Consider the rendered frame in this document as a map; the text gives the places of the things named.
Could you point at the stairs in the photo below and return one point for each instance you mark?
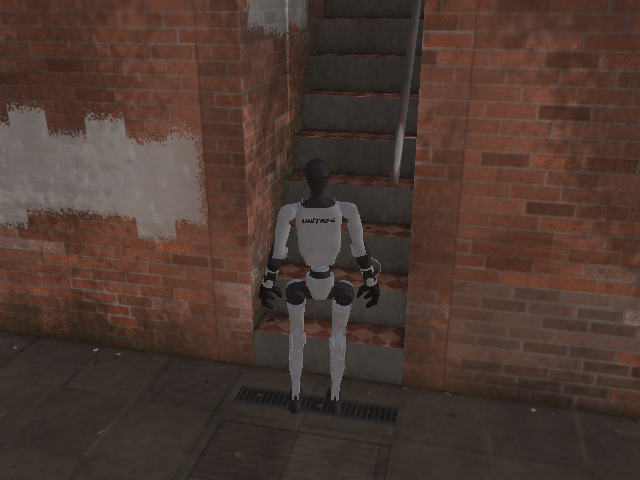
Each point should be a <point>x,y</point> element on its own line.
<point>349,119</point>

